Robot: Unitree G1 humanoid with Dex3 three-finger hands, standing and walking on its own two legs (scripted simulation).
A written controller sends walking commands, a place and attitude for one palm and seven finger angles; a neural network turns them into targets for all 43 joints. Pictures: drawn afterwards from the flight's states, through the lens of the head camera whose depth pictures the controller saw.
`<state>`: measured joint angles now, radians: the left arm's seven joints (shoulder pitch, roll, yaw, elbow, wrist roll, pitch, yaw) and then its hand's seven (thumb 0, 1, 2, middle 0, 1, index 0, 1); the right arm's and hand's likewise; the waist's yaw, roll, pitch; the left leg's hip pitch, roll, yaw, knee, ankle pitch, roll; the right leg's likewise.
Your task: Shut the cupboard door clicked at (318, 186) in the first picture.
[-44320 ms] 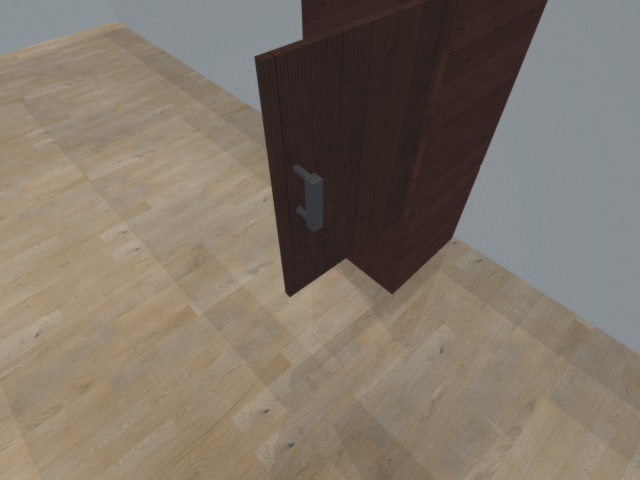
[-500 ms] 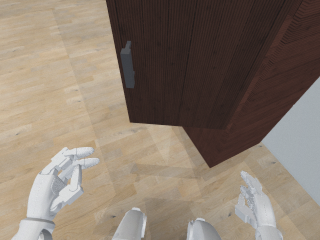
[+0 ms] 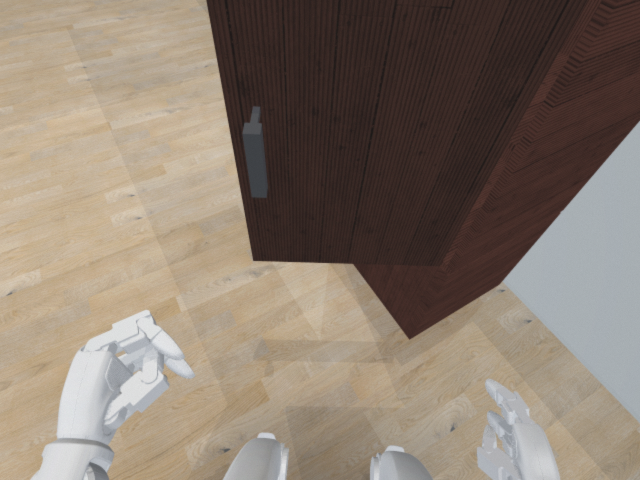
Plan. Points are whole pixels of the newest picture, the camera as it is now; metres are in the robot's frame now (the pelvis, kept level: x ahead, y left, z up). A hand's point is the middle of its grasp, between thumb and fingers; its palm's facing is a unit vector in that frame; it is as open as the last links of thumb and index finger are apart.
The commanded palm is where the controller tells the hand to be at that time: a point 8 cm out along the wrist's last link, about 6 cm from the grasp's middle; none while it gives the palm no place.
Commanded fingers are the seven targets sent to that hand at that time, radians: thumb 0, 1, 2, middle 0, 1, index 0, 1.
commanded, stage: raise the hand and make a fist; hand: left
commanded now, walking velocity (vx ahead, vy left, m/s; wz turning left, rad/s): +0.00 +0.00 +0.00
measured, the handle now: (257, 153) +0.53 +0.14 +0.08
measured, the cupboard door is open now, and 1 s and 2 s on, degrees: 59 59 59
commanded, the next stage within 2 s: bring the fist close to the handle in 0.84 s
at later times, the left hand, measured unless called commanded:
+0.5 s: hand (164, 349) +0.24 +0.18 +0.08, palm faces +0.05 -1.00 -0.06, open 3.1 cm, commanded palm +0.21 +0.23 +0.08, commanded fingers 0.00 0.90 0.90 -1.30 -1.50 -1.30 -1.50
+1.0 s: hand (185, 358) +0.23 +0.16 +0.08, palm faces +0.04 -1.00 -0.05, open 3.1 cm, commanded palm +0.22 +0.21 +0.08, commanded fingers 0.00 0.90 0.90 -1.30 -1.50 -1.30 -1.50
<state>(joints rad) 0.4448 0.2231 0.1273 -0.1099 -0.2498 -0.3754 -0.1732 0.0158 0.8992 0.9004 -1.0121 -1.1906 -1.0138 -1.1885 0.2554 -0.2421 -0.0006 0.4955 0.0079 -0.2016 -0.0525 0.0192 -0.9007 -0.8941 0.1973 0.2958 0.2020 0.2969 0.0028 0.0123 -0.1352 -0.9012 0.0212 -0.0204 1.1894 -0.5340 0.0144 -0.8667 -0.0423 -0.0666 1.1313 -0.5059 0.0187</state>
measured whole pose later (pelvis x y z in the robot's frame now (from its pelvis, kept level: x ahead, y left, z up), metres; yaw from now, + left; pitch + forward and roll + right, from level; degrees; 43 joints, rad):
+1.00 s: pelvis +0.01 -0.03 +0.01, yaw +1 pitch +12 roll -1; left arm 0.37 0.22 0.13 -0.04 -0.27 -0.35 -0.20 0.02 0.90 0.90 -1.30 -1.50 -1.30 -1.50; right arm 0.26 -0.24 0.02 0.49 0.02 -0.16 -0.05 0.02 -0.90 -0.89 0.20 0.30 0.20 0.30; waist 0.01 0.04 -0.13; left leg -0.80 0.03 -0.03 1.10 -0.51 -0.02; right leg -0.78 -0.03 -0.08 1.08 -0.50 -0.01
